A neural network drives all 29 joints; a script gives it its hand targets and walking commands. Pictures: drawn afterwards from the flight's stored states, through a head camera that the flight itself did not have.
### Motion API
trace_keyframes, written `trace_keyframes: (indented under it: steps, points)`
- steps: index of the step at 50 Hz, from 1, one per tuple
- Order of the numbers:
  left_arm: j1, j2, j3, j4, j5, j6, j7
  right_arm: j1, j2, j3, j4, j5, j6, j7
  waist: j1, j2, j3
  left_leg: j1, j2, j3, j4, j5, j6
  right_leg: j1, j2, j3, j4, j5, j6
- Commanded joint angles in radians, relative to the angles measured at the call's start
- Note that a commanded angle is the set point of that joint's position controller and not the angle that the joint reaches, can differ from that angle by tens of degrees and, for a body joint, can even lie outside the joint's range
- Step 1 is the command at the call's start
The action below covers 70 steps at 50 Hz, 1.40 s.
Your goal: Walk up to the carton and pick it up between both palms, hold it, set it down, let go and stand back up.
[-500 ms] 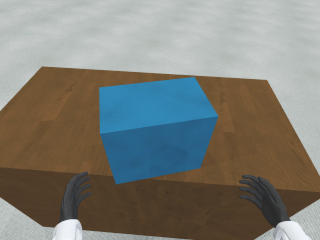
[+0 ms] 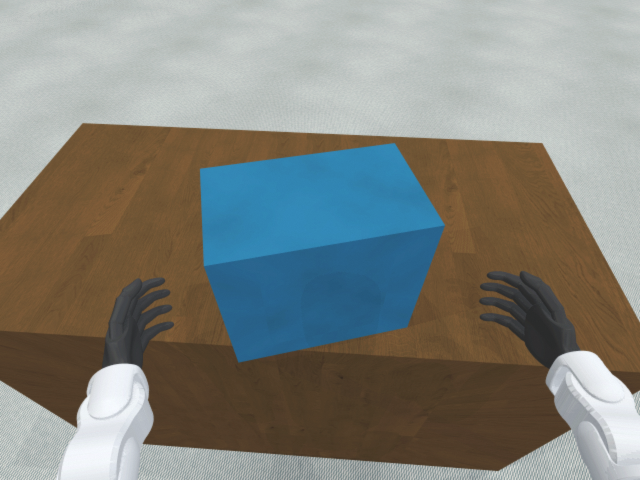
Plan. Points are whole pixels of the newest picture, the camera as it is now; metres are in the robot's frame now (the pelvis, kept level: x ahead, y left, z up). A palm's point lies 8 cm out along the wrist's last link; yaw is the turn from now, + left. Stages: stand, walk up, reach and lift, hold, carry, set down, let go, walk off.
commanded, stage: reach and lift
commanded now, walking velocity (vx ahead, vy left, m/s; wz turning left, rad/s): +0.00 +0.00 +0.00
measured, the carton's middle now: (314, 256) +0.41 +0.04 +0.04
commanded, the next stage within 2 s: none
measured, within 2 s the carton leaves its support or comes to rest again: neither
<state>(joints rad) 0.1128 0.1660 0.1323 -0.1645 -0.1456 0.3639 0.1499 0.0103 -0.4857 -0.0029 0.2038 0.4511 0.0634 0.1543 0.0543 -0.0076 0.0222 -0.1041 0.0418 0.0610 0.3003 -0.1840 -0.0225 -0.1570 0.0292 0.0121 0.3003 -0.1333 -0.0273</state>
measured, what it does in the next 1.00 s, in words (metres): stands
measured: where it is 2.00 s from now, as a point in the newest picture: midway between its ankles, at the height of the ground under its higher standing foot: outside the picture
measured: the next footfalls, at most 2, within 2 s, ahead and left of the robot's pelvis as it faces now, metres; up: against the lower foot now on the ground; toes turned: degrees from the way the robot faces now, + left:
none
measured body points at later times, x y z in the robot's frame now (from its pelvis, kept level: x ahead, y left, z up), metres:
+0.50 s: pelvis -0.01 -0.01 +0.00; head +0.01 -0.01 +0.45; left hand +0.29 +0.26 +0.12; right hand +0.38 -0.22 +0.12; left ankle -0.02 +0.13 -0.75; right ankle +0.02 -0.10 -0.75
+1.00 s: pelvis -0.01 -0.02 +0.00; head +0.02 -0.02 +0.45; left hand +0.33 +0.27 +0.16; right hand +0.43 -0.20 +0.16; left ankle -0.02 +0.13 -0.75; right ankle +0.02 -0.10 -0.75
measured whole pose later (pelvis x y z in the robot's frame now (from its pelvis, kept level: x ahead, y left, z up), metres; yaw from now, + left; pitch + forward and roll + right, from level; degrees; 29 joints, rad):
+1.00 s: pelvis -0.01 -0.02 +0.00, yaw +2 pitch +4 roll +0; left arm -0.50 0.32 0.26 0.00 -0.24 0.79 0.12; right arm -0.65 -0.57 0.07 0.42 0.54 0.42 0.04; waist 0.08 0.00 -0.03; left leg -0.25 0.05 0.00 0.34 -0.17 -0.04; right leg -0.28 0.04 -0.01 0.34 -0.13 -0.04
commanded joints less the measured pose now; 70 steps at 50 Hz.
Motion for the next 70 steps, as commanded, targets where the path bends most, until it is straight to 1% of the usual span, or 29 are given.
trace_keyframes:
  steps: [1,6,13,25,35,36,38,39,40,41,43,45,46,47,48,49,50,52,55,56,58,60,63,64,65,66,67,68,70]
  points:
    - [-0.234,0.117,0.050,-0.257,-0.005,0.010,0.000,-0.297,-0.231,-0.126,-0.187,0.018,-0.011,-0.008,0.003,-0.027,-0.267,0.076,-0.056,-0.016,0.000,0.282,-0.004,0.070,0.027,0.030,-0.043,0.144,-0.042]
    - [-0.312,0.139,0.075,-0.290,-0.020,0.110,-0.002,-0.403,-0.248,-0.127,-0.183,0.031,0.056,-0.026,0.008,-0.026,-0.297,0.069,-0.055,-0.015,0.003,0.284,-0.004,0.074,0.030,0.029,-0.037,0.142,-0.036]
    - [-0.439,0.173,0.113,-0.286,-0.041,0.233,-0.006,-0.552,-0.262,-0.124,-0.169,0.044,0.155,-0.048,0.016,-0.029,-0.349,0.036,-0.056,-0.013,0.005,0.265,-0.002,0.088,0.029,0.032,-0.018,0.149,-0.024]
    - [-0.647,0.240,0.161,-0.221,-0.064,0.332,-0.019,-0.782,-0.271,-0.099,-0.115,0.055,0.249,-0.083,0.021,-0.035,-0.439,-0.038,-0.058,-0.012,0.010,0.252,-0.003,0.156,0.016,0.042,0.020,0.226,-0.006]
    - [-0.817,0.302,0.179,-0.145,-0.078,0.367,-0.025,-0.960,-0.287,-0.077,-0.059,0.071,0.283,-0.109,0.031,-0.036,-0.521,-0.080,-0.055,-0.016,0.020,0.273,-0.010,0.213,0.007,0.042,0.049,0.307,0.011]
    - [-0.758,0.282,0.184,-0.127,-0.059,0.372,-0.028,-0.897,-0.292,-0.065,-0.008,0.079,0.285,-0.107,0.021,-0.028,-0.496,-0.065,-0.058,-0.025,0.032,0.312,-0.016,0.243,0.009,0.035,0.047,0.335,0.023]
    - [-0.812,0.302,0.184,-0.150,-0.066,0.374,-0.034,-0.952,-0.309,-0.069,-0.033,0.086,0.284,-0.112,0.010,-0.028,-0.533,-0.064,-0.066,-0.021,0.040,0.337,-0.023,0.254,0.009,0.030,0.051,0.380,0.034]
    - [-0.850,0.314,0.183,-0.123,-0.072,0.375,-0.035,-0.989,-0.309,-0.072,-0.025,0.081,0.288,-0.114,0.008,-0.036,-0.527,-0.085,-0.067,-0.021,0.037,0.308,-0.019,0.253,0.006,0.031,0.051,0.362,0.036]
    - [-0.869,0.324,0.186,-0.126,-0.078,0.372,-0.033,-1.013,-0.308,-0.072,-0.036,0.078,0.289,-0.115,0.010,-0.050,-0.541,-0.093,-0.065,-0.019,0.036,0.302,-0.016,0.258,0.007,0.027,0.053,0.362,0.039]
    - [-0.884,0.328,0.183,-0.123,-0.081,0.369,-0.029,-1.028,-0.309,-0.072,-0.036,0.081,0.290,-0.114,0.016,-0.043,-0.555,-0.103,-0.065,-0.019,0.036,0.293,-0.017,0.255,0.006,0.029,0.055,0.349,0.038]
    - [-0.925,0.341,0.182,-0.074,-0.090,0.369,-0.024,-1.072,-0.296,-0.056,-0.018,0.084,0.297,-0.111,0.031,-0.056,-0.555,-0.129,-0.062,-0.020,0.031,0.260,-0.007,0.247,-0.001,0.033,0.055,0.315,0.039]
    - [-0.945,0.354,0.183,-0.056,-0.094,0.369,-0.023,-1.093,-0.299,-0.050,-0.007,0.091,0.299,-0.111,0.037,-0.050,-0.571,-0.125,-0.060,-0.022,0.035,0.273,-0.006,0.249,-0.004,0.033,0.061,0.330,0.042]
    - [-0.961,0.360,0.182,-0.064,-0.097,0.371,-0.024,-1.109,-0.309,-0.052,-0.015,0.090,0.298,-0.113,0.035,-0.053,-0.598,-0.113,-0.060,-0.023,0.043,0.308,-0.011,0.267,0.000,0.028,0.067,0.376,0.045]
    - [-0.949,0.358,0.181,-0.040,-0.097,0.375,-0.028,-1.098,-0.318,-0.046,0.011,0.096,0.300,-0.115,0.035,-0.054,-0.596,-0.102,-0.058,-0.025,0.046,0.328,-0.014,0.270,0.003,0.027,0.070,0.396,0.046]
    - [-1.000,0.372,0.179,-0.039,-0.100,0.375,-0.030,-1.141,-0.324,-0.048,0.020,0.096,0.304,-0.118,0.032,-0.050,-0.612,-0.110,-0.059,-0.023,0.049,0.327,-0.017,0.269,0.003,0.026,0.070,0.399,0.047]
    - [-1.033,0.378,0.176,-0.033,-0.100,0.376,-0.026,-1.161,-0.327,-0.049,0.044,0.102,0.308,-0.116,0.036,-0.022,-0.618,-0.109,-0.058,-0.024,0.048,0.322,-0.022,0.261,0.004,0.026,0.072,0.382,0.040]
    - [-1.056,0.378,0.169,0.014,-0.102,0.381,-0.024,-1.184,-0.328,-0.045,0.084,0.103,0.315,-0.113,0.033,-0.022,-0.593,-0.117,-0.057,-0.024,0.044,0.297,-0.020,0.237,0.004,0.026,0.065,0.334,0.037]
    - [-1.094,0.374,0.155,0.043,-0.109,0.381,-0.016,-1.219,-0.326,-0.039,0.122,0.108,0.319,-0.105,0.041,-0.012,-0.589,-0.117,-0.050,-0.026,0.042,0.289,-0.021,0.211,0.006,0.021,0.054,0.291,0.029]
    - [-1.139,0.371,0.132,0.041,-0.113,0.388,-0.004,-1.276,-0.352,-0.048,0.143,0.109,0.311,-0.095,0.043,0.008,-0.635,-0.062,-0.042,-0.028,0.061,0.352,-0.033,0.181,0.022,0.002,0.050,0.283,0.016]
    - [-1.159,0.374,0.129,0.055,-0.112,0.390,-0.002,-1.286,-0.354,-0.043,0.173,0.111,0.313,-0.093,0.043,0.015,-0.644,-0.057,-0.041,-0.028,0.066,0.361,-0.036,0.178,0.022,0.000,0.050,0.290,0.015]
    - [-1.187,0.383,0.126,0.088,-0.116,0.393,-0.003,-1.323,-0.359,-0.038,0.204,0.108,0.313,-0.092,0.040,-0.005,-0.652,-0.060,-0.042,-0.026,0.070,0.367,-0.034,0.189,0.022,-0.002,0.051,0.315,0.022]
    - [-1.220,0.386,0.122,0.125,-0.115,0.388,-0.001,-1.358,-0.357,-0.030,0.245,0.104,0.316,-0.084,0.048,-0.008,-0.647,-0.082,-0.043,-0.027,0.060,0.330,-0.029,0.191,0.019,0.000,0.050,0.277,0.021]
    - [-1.282,0.384,0.107,0.232,-0.117,0.371,0.006,-1.419,-0.332,-0.013,0.325,0.089,0.320,-0.072,0.065,-0.020,-0.612,-0.137,-0.039,-0.024,0.041,0.260,-0.018,0.183,0.012,0.005,0.050,0.207,0.018]
    - [-1.287,0.382,0.101,0.222,-0.124,0.365,0.008,-1.428,-0.331,-0.010,0.317,0.093,0.314,-0.070,0.069,-0.024,-0.645,-0.124,-0.039,-0.024,0.046,0.283,-0.019,0.193,0.015,0.003,0.052,0.225,0.019]
    - [-1.277,0.376,0.096,0.261,-0.118,0.362,0.006,-1.423,-0.327,0.007,0.356,0.097,0.315,-0.070,0.076,-0.022,-0.628,-0.123,-0.039,-0.026,0.050,0.301,-0.019,0.204,0.017,0.003,0.054,0.239,0.019]
    - [-1.283,0.379,0.100,0.252,-0.112,0.356,0.004,-1.423,-0.327,0.006,0.355,0.095,0.308,-0.071,0.075,-0.018,-0.653,-0.116,-0.041,-0.023,0.056,0.316,-0.023,0.214,0.018,0.002,0.056,0.260,0.021]
    - [-1.261,0.369,0.098,0.288,-0.104,0.353,-0.002,-1.409,-0.316,0.022,0.388,0.093,0.307,-0.073,0.071,-0.031,-0.632,-0.117,-0.042,-0.025,0.059,0.334,-0.020,0.230,0.019,0.001,0.059,0.291,0.024]
    - [-1.258,0.365,0.097,0.289,-0.098,0.346,-0.008,-1.404,-0.308,0.023,0.405,0.091,0.303,-0.076,0.065,-0.024,-0.627,-0.119,-0.045,-0.025,0.057,0.348,-0.024,0.245,0.018,0.001,0.059,0.325,0.028]
    - [-1.227,0.338,0.093,0.322,-0.081,0.324,-0.022,-1.361,-0.282,0.034,0.448,0.086,0.288,-0.079,0.059,-0.019,-0.603,-0.125,-0.047,-0.028,0.052,0.347,-0.028,0.255,0.017,0.001,0.059,0.332,0.029]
